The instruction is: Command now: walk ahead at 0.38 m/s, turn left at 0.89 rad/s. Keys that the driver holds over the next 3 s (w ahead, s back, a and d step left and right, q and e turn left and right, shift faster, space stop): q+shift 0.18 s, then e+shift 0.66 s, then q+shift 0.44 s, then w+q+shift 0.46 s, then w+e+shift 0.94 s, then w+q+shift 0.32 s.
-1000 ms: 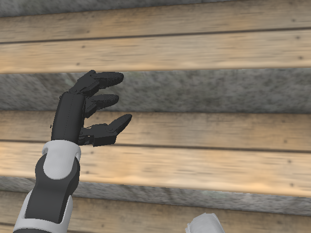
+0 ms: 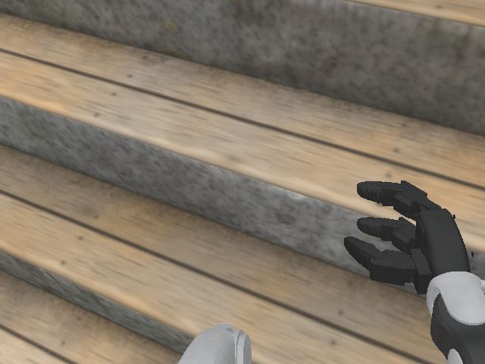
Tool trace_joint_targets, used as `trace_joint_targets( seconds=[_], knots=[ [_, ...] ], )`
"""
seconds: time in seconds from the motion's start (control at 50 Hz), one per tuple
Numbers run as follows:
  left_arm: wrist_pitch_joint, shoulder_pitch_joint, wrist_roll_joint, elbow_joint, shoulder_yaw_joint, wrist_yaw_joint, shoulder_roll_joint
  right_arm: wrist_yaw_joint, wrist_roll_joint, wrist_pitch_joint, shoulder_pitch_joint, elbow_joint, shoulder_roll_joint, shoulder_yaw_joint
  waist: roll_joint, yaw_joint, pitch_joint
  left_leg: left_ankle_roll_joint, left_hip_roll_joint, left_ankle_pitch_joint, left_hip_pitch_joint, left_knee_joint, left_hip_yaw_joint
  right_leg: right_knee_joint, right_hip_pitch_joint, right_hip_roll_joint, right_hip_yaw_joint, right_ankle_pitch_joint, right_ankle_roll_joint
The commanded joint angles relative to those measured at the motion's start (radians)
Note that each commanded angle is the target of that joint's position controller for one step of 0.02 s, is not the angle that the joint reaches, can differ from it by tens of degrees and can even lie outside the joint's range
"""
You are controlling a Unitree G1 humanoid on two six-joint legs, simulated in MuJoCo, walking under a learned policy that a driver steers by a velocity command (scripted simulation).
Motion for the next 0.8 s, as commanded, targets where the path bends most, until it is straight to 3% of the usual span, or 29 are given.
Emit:
trace_joint_targets(
  seconds=[0.02, 0.04, 0.06, 0.08, 0.1, 0.12, 0.14, 0.16, 0.18, 0.2, 0.24, 0.26, 0.28, 0.3, 0.32, 0.34, 0.36, 0.38, 0.4, 0.44, 0.48, 0.52, 0.54, 0.56, 0.6, 0.62, 0.72, 0.78, 0.8],
  knots=[
    [-0.034, -0.232, -0.062, -0.276, 0.095, -0.015, 0.449, -0.007, -0.015, 0.040, 0.587, 0.087, -0.169, -0.058, -0.340, -0.286, -0.501, 0.056, -0.118, 0.013, 0.945, -0.374, -0.061, 0.662, -0.171, -0.247, 0.167, 2.209, -0.106],
    [-0.039, -0.311, -0.056, -0.345, 0.098, -0.057, 0.408, -0.016, -0.005, 0.030, 0.581, 0.103, -0.234, -0.098, -0.182, -0.299, -0.498, 0.154, -0.080, 0.153, 1.083, -0.672, -0.357, 1.030, -0.423, -0.104, 0.197, 1.393, -0.076],
    [-0.039, -0.444, -0.023, -0.457, 0.072, -0.097, 0.267, -0.035, -0.012, 0.029, 0.475, 0.064, -0.347, -0.145, 0.148, -0.283, -0.527, 0.308, 0.142, 0.380, 1.185, -1.041, -0.932, 1.689, -0.827, 0.182, 0.290, 0.016, 0.004],
    [-0.036, -0.484, 0.022, -0.525, 0.051, -0.083, 0.164, -0.034, -0.034, 0.031, 0.384, 0.031, -0.361, -0.163, 0.023, -0.221, -0.575, 0.307, 0.201, 0.267, 1.141, -1.141, -1.139, 2.118, -0.977, 0.189, 0.487, -0.042, -0.015],
    [-0.010, -0.535, 0.035, -0.587, 0.025, -0.050, 0.077, -0.029, -0.031, 0.009, 0.385, 0.086, -0.358, -0.165, -0.069, -0.178, -0.470, 0.244, 0.203, 0.056, 1.043, -1.186, -1.117, 2.220, -1.076, 0.166, 0.505, -0.011, -0.021],
    [0.009, -0.532, 0.054, -0.635, -0.012, -0.021, -0.009, -0.028, -0.034, -0.023, 0.420, 0.158, -0.315, -0.149, -0.175, -0.104, -0.275, 0.179, 0.167, 0.024, 0.883, -1.196, -1.033, 2.222, -1.170, 0.153, 0.509, -0.017, -0.018],
    [0.015, -0.538, 0.089, -0.636, -0.031, -0.011, -0.032, -0.033, -0.012, -0.054, 0.480, 0.204, -0.219, -0.127, -0.201, -0.105, -0.100, 0.096, 0.000, 0.438, 0.929, -1.122, -0.906, 2.124, -1.230, 0.153, 0.496, -0.047, -0.041],
    [0.024, -0.482, 0.085, -0.618, -0.027, -0.013, 0.003, -0.032, -0.017, -0.057, 0.514, 0.243, -0.192, -0.111, -0.177, -0.075, -0.108, 0.088, -0.035, 0.682, 1.032, -1.097, -0.801, 2.046, -1.247, 0.176, 0.478, -0.099, -0.022],
    [0.037, -0.421, 0.079, -0.580, -0.022, -0.016, 0.037, -0.027, -0.010, -0.065, 0.548, 0.271, -0.178, -0.110, -0.163, -0.056, -0.126, 0.029, -0.052, 0.820, 1.137, -1.073, -0.692, 1.946, -1.256, 0.161, 0.477, -0.120, -0.015],
    [0.045, -0.390, 0.064, -0.561, -0.024, -0.014, 0.054, -0.027, -0.005, -0.082, 0.581, 0.292, -0.177, -0.111, -0.137, -0.053, -0.168, 0.036, -0.031, 0.934, 1.217, -1.050, -0.613, 1.892, -1.246, 0.150, 0.472, -0.156, -0.009],
    [0.063, -0.525, 0.056, -0.574, -0.044, -0.013, 0.011, -0.028, 0.005, -0.112, 0.699, 0.354, -0.137, -0.095, -0.125, -0.098, -0.173, 0.003, -0.018, 0.979, 1.198, -1.060, -0.544, 1.821, -1.228, 0.124, 0.422, -0.212, -0.020],
    [0.079, -0.516, 0.049, -0.584, -0.053, -0.012, -0.016, -0.029, 0.007, -0.130, 0.719, 0.362, -0.120, -0.082, -0.106, -0.072, -0.160, -0.015, 0.018, 1.063, 1.177, -1.048, -0.538, 1.789, -1.244, 0.105, 0.409, -0.222, -0.014],
    [0.091, -0.569, 0.046, -0.600, -0.062, -0.010, -0.041, -0.029, 0.003, -0.142, 0.746, 0.364, -0.092, -0.066, -0.083, -0.087, -0.167, -0.003, 0.046, 1.134, 1.149, -1.055, -0.557, 1.873, -1.268, 0.115, 0.378, -0.257, -0.009],
    [0.104, -0.591, 0.040, -0.615, -0.067, -0.006, -0.066, -0.034, -0.017, -0.146, 0.729, 0.347, -0.077, -0.055, -0.057, -0.069, -0.184, 0.023, 0.077, 1.176, 1.108, -1.069, -0.575, 1.946, -1.270, 0.124, 0.364, -0.230, -0.003],
    [0.117, -0.601, 0.028, -0.614, -0.067, 0.001, -0.079, -0.036, -0.035, -0.148, 0.713, 0.333, -0.079, -0.047, -0.017, -0.060, -0.210, 0.059, 0.114, 1.105, 1.073, -1.102, -0.616, 2.074, -1.276, 0.142, 0.354, -0.211, 0.001],
    [0.122, -0.610, 0.027, -0.616, -0.065, 0.010, -0.079, -0.031, -0.051, -0.150, 0.680, 0.322, -0.093, -0.048, 0.020, -0.048, -0.216, 0.097, 0.162, 0.984, 1.029, -1.135, -0.665, 2.239, -1.312, 0.153, 0.360, -0.185, -0.003],
    [0.134, -0.609, 0.026, -0.621, -0.065, 0.021, -0.084, -0.026, -0.052, -0.154, 0.639, 0.310, -0.110, -0.046, 0.019, -0.025, -0.183, 0.115, 0.194, 0.761, 0.955, -1.175, -0.685, 2.306, -1.333, 0.146, 0.397, -0.160, -0.004],
    [0.150, -0.638, 0.029, -0.633, -0.056, 0.036, -0.067, -0.021, -0.053, -0.155, 0.604, 0.289, -0.126, -0.046, 0.027, -0.030, -0.145, 0.111, 0.191, 0.543, 0.895, -1.202, -0.677, 2.345, -1.350, 0.145, 0.430, -0.143, -0.010],
    [0.155, -0.645, 0.031, -0.631, -0.045, 0.040, -0.045, -0.024, -0.041, -0.154, 0.590, 0.283, -0.132, -0.047, -0.006, -0.044, -0.102, 0.090, 0.186, 0.400, 0.857, -1.218, -0.656, 2.310, -1.348, 0.145, 0.457, -0.093, -0.010],
    [0.180, -0.607, 0.031, -0.607, -0.030, 0.033, -0.041, -0.038, -0.030, -0.138, 0.640, 0.296, -0.128, -0.045, -0.028, -0.070, -0.058, 0.034, 0.166, 0.275, 0.838, -1.230, -0.589, 2.198, -1.310, 0.163, 0.486, -0.024, -0.001],
    [0.197, -0.624, 0.028, -0.598, -0.023, 0.028, -0.046, -0.048, -0.027, -0.139, 0.700, 0.309, -0.152, -0.057, -0.011, -0.113, -0.013, 0.037, 0.198, 0.304, 0.895, -1.255, -0.576, 2.146, -1.355, 0.173, 0.447, -0.024, 0.010],
    [0.201, -0.638, 0.032, -0.606, -0.011, 0.028, -0.036, -0.060, -0.028, -0.137, 0.737, 0.317, -0.187, -0.078, 0.089, -0.147, -0.011, 0.069, 0.231, 0.333, 1.010, -1.277, -0.555, 2.098, -1.406, 0.164, 0.425, -0.085, 0.021],
    [0.201, -0.638, 0.034, -0.608, -0.006, 0.026, -0.034, -0.068, -0.029, -0.135, 0.741, 0.313, -0.182, -0.082, 0.107, -0.151, -0.019, 0.091, 0.249, 0.365, 1.056, -1.280, -0.548, 2.087, -1.407, 0.155, 0.437, -0.109, 0.026],
    [0.201, -0.640, 0.036, -0.619, -0.001, 0.020, -0.031, -0.070, -0.028, -0.136, 0.739, 0.314, -0.197, -0.091, 0.138, -0.145, -0.037, 0.111, 0.277, 0.416, 1.112, -1.289, -0.533, 2.105, -1.419, 0.143, 0.427, -0.146, 0.025],
    [0.198, -0.629, 0.036, -0.620, 0.011, 0.009, -0.013, -0.076, -0.023, -0.141, 0.715, 0.300, -0.202, -0.104, 0.134, -0.133, -0.063, 0.117, 0.311, 0.493, 1.193, -1.278, -0.493, 2.079, -1.424, 0.112, 0.450, -0.200, 0.022],
    [0.200, -0.664, 0.041, -0.634, 0.006, 0.003, -0.023, -0.083, -0.017, -0.142, 0.724, 0.299, -0.192, -0.102, 0.119, -0.137, -0.074, 0.124, 0.334, 0.521, 1.233, -1.289, -0.488, 2.078, -1.452, 0.094, 0.445, -0.243, 0.012],
    [0.197, -0.643, 0.042, -0.677, 0.001, -0.005, -0.010, -0.075, -0.031, -0.149, 0.660, 0.272, -0.208, -0.104, 0.087, -0.097, -0.081, 0.120, 0.406, 0.655, 1.245, -1.299, -0.386, 2.030, -1.443, 0.023, 0.480, -0.387, -0.005],
    [0.194, -0.670, 0.043, -0.726, -0.003, -0.007, -0.001, -0.061, -0.044, -0.146, 0.627, 0.258, -0.245, -0.111, 0.106, -0.089, -0.080, 0.085, 0.437, 0.646, 1.250, -1.314, -0.308, 1.920, -1.445, -0.030, 0.496, -0.460, -0.017],
    [0.189, -0.683, 0.038, -0.767, -0.016, -0.016, -0.018, -0.067, -0.033, -0.143, 0.592, 0.248, -0.270, -0.116, 0.158, -0.051, -0.076, 0.047, 0.437, 0.727, 1.225, -1.329, -0.278, 1.689, -1.367, -0.096, 0.566, -0.594, -0.063]
  ],
)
